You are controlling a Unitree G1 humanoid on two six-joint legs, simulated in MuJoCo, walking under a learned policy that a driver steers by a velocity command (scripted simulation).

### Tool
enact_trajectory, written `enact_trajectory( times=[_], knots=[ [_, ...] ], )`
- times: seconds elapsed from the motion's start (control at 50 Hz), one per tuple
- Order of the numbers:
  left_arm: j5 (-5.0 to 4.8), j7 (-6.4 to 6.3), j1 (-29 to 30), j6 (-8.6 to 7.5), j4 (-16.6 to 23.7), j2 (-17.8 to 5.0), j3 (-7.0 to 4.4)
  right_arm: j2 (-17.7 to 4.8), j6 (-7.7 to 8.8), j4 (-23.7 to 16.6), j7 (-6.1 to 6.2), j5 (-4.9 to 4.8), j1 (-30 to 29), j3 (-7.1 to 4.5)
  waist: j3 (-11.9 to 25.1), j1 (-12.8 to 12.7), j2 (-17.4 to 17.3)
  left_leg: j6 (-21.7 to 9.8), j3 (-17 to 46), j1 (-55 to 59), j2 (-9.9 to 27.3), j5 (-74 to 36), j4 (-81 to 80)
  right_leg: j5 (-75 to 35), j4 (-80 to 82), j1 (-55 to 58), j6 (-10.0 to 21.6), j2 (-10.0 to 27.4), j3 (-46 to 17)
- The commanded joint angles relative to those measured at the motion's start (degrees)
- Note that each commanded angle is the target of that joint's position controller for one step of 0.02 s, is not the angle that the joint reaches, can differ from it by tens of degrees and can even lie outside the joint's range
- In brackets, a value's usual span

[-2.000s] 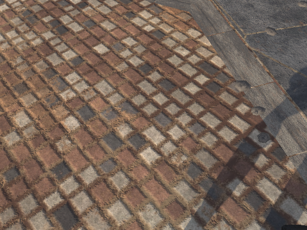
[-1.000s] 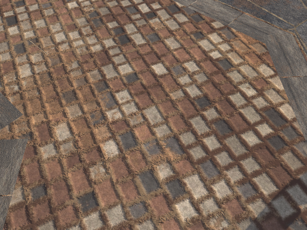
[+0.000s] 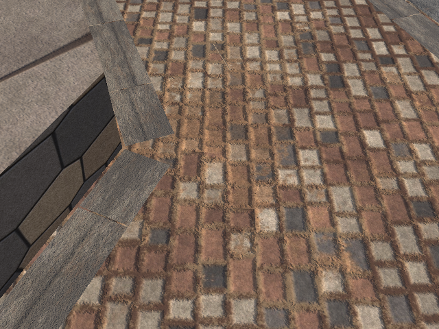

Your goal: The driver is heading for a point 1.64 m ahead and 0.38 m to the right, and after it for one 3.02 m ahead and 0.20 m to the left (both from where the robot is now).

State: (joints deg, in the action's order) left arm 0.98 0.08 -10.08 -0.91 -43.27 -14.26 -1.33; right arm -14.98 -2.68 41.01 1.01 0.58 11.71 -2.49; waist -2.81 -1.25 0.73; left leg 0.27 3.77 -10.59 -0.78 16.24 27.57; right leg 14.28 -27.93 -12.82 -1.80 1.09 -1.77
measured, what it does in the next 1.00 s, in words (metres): walks ahead, turning right: right foot, then left foot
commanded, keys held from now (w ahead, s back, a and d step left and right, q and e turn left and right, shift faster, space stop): no key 0.04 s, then e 0.34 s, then w+e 0.34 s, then w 0.28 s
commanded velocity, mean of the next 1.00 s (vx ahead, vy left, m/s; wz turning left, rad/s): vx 0.20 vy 0.00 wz -0.34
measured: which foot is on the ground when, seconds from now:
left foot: down 0.00-0.42, up 0.44-0.96, down 0.98-1.00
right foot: down 0.00-0.18, up 0.20-0.40, down 0.42-1.00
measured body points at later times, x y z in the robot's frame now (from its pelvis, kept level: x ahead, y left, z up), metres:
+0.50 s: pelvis +0.00 -0.04 -0.01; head +0.02 -0.07 +0.44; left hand +0.16 +0.23 -0.10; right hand +0.09 -0.34 -0.13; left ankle -0.02 +0.12 -0.68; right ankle -0.02 -0.11 -0.74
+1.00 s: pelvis +0.21 -0.07 -0.01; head +0.23 -0.09 +0.44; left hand +0.31 +0.21 -0.13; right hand +0.33 -0.39 -0.08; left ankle +0.34 +0.00 -0.74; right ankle -0.01 -0.11 -0.73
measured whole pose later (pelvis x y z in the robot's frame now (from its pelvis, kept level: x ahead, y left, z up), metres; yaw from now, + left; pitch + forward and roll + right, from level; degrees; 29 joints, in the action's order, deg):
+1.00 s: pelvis +0.21 -0.07 -0.01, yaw -24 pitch +3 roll +2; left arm -0.6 -1.5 -26.8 -1.2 -45.1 -17.6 -3.2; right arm -16.2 7.2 39.8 -1.8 -0.4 1.8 -3.1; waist -0.2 -4.8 0.4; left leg -1.6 -0.7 -24.6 -2.5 5.9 27.1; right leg 27.7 -27.4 1.4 3.7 -2.6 -12.8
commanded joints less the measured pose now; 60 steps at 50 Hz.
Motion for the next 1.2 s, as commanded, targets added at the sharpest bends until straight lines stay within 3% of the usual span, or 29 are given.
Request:
enact_trajectory(
  times=[0.02,0.08,0.12,0.18,0.24,0.28,0.36,0.4,0.42,0.44,0.46,0.48,0.5,0.52,0.54,0.62,0.74,0.86,0.92,0.96,0.98,1.0,1.02,1.04,1.06,1.08,1.1,1.12,1.2],
  knots=[
    [0.12,-0.42,2.25,-0.80,2.85,-7.02,-1.69,-6.76,1.68,-3.42,-0.22,0.81,-1.78,-1.44,4.22,0.59,-5.74,-3.45,6.10,-0.13,5.52,-6.97,-6.05,-4.68,1.71,1.89,-0.50,1.00,-0.16],
    [-0.55,-0.74,0.64,-0.09,1.61,-6.91,-1.60,-6.15,2.68,-2.18,0.05,0.68,-0.43,-1.07,1.86,0.66,-5.71,-2.13,4.42,-0.49,4.58,-7.09,-5.62,-6.76,2.23,0.26,-0.03,1.35,-1.32],
    [-1.12,-0.95,1.70,0.07,1.80,-8.15,-1.97,-7.99,2.62,-2.21,0.62,0.44,0.09,-1.70,1.09,1.41,-5.21,-2.59,4.27,0.75,5.00,-7.62,-5.23,-7.37,0.04,-3.00,0.18,0.61,-1.41],
    [-1.78,-1.21,1.81,0.49,2.63,-8.75,-2.47,-10.38,1.95,-2.14,1.53,0.01,1.28,-2.79,1.14,1.88,-7.16,-6.39,7.27,1.65,9.88,-9.67,-6.55,-4.53,-6.04,-7.54,-0.27,-0.43,-0.80],
    [-1.85,-0.90,0.49,1.21,3.31,-8.39,-2.95,-10.01,1.63,-3.29,2.09,0.14,-0.45,-3.02,1.82,2.00,-10.91,-12.27,11.32,1.16,17.34,-17.40,-7.34,12.33,-18.91,-11.95,-0.38,-0.11,0.62],
    [-2.19,-0.31,0.94,1.78,4.24,-8.00,-3.17,-10.02,2.00,-3.58,2.16,0.09,-1.45,-3.11,1.53,2.17,-8.78,-15.00,11.81,2.53,21.02,-26.29,-7.09,20.19,-26.64,-16.42,-0.29,1.99,-0.32],
    [-2.32,0.95,-2.03,2.42,4.13,-7.91,-3.09,-11.28,1.49,-3.80,1.99,-1.31,-6.04,-3.82,4.67,0.61,-7.99,-11.42,3.11,2.51,17.72,-31.82,-2.62,10.11,-16.40,-8.66,0.14,1.69,3.58],
    [-2.37,1.46,-6.46,2.46,3.09,-8.44,-3.72,-10.57,1.00,-3.13,1.94,-2.23,-5.44,-3.72,7.04,-1.12,-6.70,-7.85,-1.57,-0.46,14.82,-19.95,3.11,-0.36,-4.31,0.51,2.19,-1.94,6.77],
    [-2.15,0.95,-8.86,2.44,2.63,-10.55,-4.68,-8.27,1.19,-2.09,1.53,-1.72,-1.95,-3.22,7.14,-1.03,0.75,-4.00,-6.38,-7.34,10.62,-3.56,12.91,-3.55,2.00,7.56,4.70,-0.94,0.60],
    [-2.52,0.16,-11.43,1.79,4.06,-19.65,-6.76,-3.69,1.61,-5.88,1.15,1.32,-4.28,-1.67,6.05,-0.37,18.19,2.19,-10.35,-27.27,0.70,21.58,32.55,-0.31,8.99,14.74,14.73,15.56,-29.17],
    [-0.38,1.06,-13.80,-0.03,5.07,-18.00,-5.58,-6.19,2.97,-7.17,0.93,-0.30,-8.33,-2.19,8.46,-4.07,12.84,1.15,0.90,-32.26,-1.02,23.99,39.73,13.19,16.36,13.23,22.36,20.79,-42.58],
    [-0.13,1.24,-11.69,-1.43,5.18,-15.00,-4.74,-8.63,3.87,-7.21,0.48,-2.19,-9.33,-2.97,3.24,-2.67,8.36,-0.43,2.55,-35.60,1.54,18.23,40.74,22.98,17.82,11.59,21.05,19.95,-39.77],
    [-1.13,0.89,-9.53,-2.02,5.30,-13.17,-4.29,-10.10,4.62,-6.26,0.28,-2.21,-9.09,-3.56,0.03,-1.57,5.54,-1.52,2.30,-35.93,3.28,12.20,38.58,26.33,17.91,9.85,17.88,17.22,-35.18],
    [-1.67,0.29,-7.89,-2.03,5.76,-12.66,-3.96,-10.25,5.20,-5.11,0.35,-1.33,-8.77,-3.83,-0.82,-1.02,3.94,-1.51,2.15,-35.54,4.32,6.82,35.70,23.86,17.79,9.72,15.58,15.02,-31.49],
    [-1.58,-0.27,-7.58,-2.00,5.99,-12.40,-3.65,-9.91,5.71,-4.68,0.22,-0.66,-8.54,-3.92,-0.67,-0.59,4.62,-1.08,2.30,-33.09,4.80,2.19,32.83,19.76,18.32,9.02,14.32,12.70,-28.05],
    [-1.51,-1.20,-11.44,-2.69,5.91,-11.57,-3.56,-7.82,7.33,-3.57,-0.62,-0.47,-8.62,-3.75,1.29,-0.92,3.87,1.18,1.02,-31.25,2.78,-9.04,24.44,3.96,18.98,12.45,13.85,9.28,-21.09],
    [-1.98,-1.86,-14.09,-2.13,4.51,-12.07,-4.00,-6.32,8.31,-4.46,-1.22,-1.01,-13.51,-2.99,-0.39,-2.64,6.61,4.48,1.22,-28.84,1.62,-15.46,9.85,-0.31,18.14,10.34,13.47,7.72,-18.55],
    [-2.22,-1.73,-17.46,-1.73,1.76,-11.74,-3.91,-5.83,10.09,-6.43,-2.99,-1.36,-19.78,-1.81,-2.70,-5.67,6.42,2.51,-1.13,-25.26,1.30,-16.39,2.07,-7.55,15.25,11.26,13.63,9.41,-18.57],
    [-2.32,-1.74,-17.21,-1.18,1.14,-12.33,-4.16,-7.52,10.65,-6.29,-3.28,-1.55,-17.31,-2.27,-2.14,-3.81,8.29,-0.21,-2.65,-20.27,0.42,-12.52,-0.13,-18.21,12.87,13.39,12.64,11.16,-19.40],
    [-2.12,-1.79,-15.43,-0.85,1.49,-12.02,-3.98,-9.95,10.75,-4.07,-2.64,-1.39,-8.52,-3.60,3.47,1.27,8.29,-3.39,-5.10,-7.43,-1.88,-12.60,-3.21,-37.81,3.51,13.44,10.71,8.46,-16.28],
    [-1.59,-1.68,-14.33,-0.88,2.22,-10.75,-3.34,-12.06,10.71,-2.43,-2.21,-1.03,0.25,-4.41,10.71,5.64,6.91,-6.55,-1.69,6.96,1.90,-13.77,-1.74,-39.48,-7.58,8.04,8.88,5.87,-13.98],
    [-0.03,-1.62,-16.06,-1.22,3.23,-7.05,-1.97,-15.79,10.33,-1.34,-1.89,-0.25,10.65,-5.12,20.76,8.05,-2.81,-11.70,13.65,25.81,13.62,-9.86,0.55,-20.01,-25.48,-4.85,6.43,0.23,-11.19],
    [-2.15,-1.57,-22.11,-2.06,3.42,-3.45,-1.03,-16.27,9.95,1.44,-2.77,-0.52,13.60,-5.26,23.33,4.55,-19.57,-18.08,39.17,35.53,23.70,4.27,-8.55,18.59,-40.95,-22.87,3.36,-7.79,-9.46],
    [-3.40,-1.45,-17.11,-2.67,3.00,-9.90,-2.27,-10.50,9.99,1.11,-2.90,-1.88,11.05,-3.77,14.57,6.06,-11.23,-15.77,37.57,29.16,21.89,12.07,-12.22,16.43,-45.43,-28.78,3.72,-3.54,-11.30],
    [-3.55,-1.18,-11.01,-3.02,4.13,-11.67,-2.81,-8.54,9.64,0.81,-2.58,-1.85,7.00,-3.13,6.62,5.72,-7.25,-13.96,28.06,21.21,19.80,8.23,-12.85,10.90,-44.44,-30.19,4.12,-0.75,-8.72],
    [-2.64,-1.03,-7.95,-3.34,4.50,-10.72,-2.58,-7.84,9.29,0.43,-2.53,-1.15,4.54,-2.63,3.17,4.50,-3.11,-13.33,22.16,14.53,17.20,0.68,-14.20,6.85,-42.29,-28.56,3.94,1.71,-6.50],
    [-1.83,-0.70,-6.74,-3.63,4.81,-10.14,-2.75,-6.90,9.11,0.41,-2.47,-0.54,3.22,-2.26,1.67,3.28,-2.91,-13.23,18.49,10.55,15.27,-4.66,-15.47,4.19,-39.63,-27.18,3.63,3.30,-5.50],
    [-1.81,-0.35,-7.49,-3.61,4.72,-9.10,-2.65,-6.51,9.19,0.45,-2.33,-0.01,2.72,-1.95,2.06,1.94,-4.66,-13.02,15.72,8.06,13.80,-8.02,-16.75,2.61,-38.12,-24.69,3.38,4.55,-5.08],
    [-1.11,-0.02,-4.75,-3.15,6.01,-5.62,-1.55,-8.02,9.66,2.03,-2.01,-1.27,3.55,-2.12,0.18,1.18,-5.34,-14.52,8.33,3.34,12.45,-18.42,-20.27,-0.70,-29.66,-25.86,1.04,5.85,-1.86]
  ],
)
